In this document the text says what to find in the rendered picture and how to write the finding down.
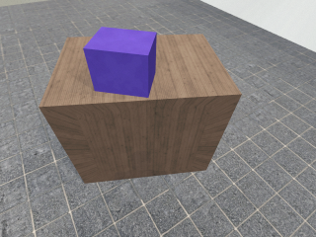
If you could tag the carton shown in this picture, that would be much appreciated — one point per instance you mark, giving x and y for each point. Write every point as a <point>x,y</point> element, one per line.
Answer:
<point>122,61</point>

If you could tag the pedestal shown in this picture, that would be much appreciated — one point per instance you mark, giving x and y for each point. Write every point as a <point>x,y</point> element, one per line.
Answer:
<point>110,137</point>

